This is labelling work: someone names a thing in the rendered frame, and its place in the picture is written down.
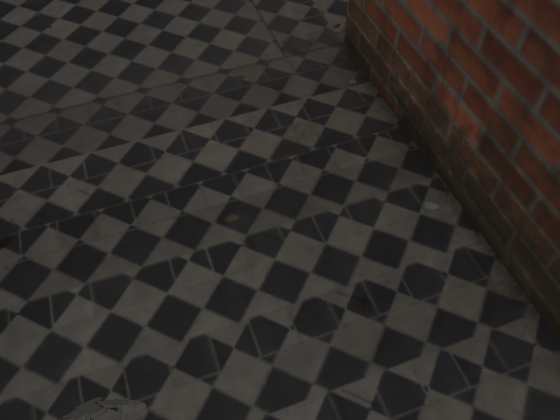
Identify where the robot left hand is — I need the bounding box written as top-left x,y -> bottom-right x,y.
57,397 -> 146,420

